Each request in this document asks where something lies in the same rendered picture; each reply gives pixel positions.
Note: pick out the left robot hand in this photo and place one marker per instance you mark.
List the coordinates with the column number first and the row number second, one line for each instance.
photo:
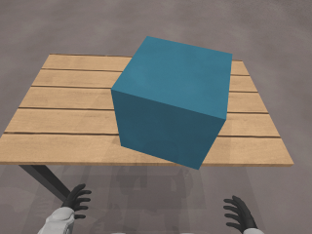
column 72, row 200

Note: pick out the table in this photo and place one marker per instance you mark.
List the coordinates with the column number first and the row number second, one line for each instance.
column 67, row 118

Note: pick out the right robot hand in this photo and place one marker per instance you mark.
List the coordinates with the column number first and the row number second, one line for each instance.
column 243, row 216

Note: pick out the carton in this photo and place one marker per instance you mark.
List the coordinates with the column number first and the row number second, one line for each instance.
column 171, row 100

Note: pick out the robot left forearm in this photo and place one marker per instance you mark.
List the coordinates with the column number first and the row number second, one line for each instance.
column 61, row 221

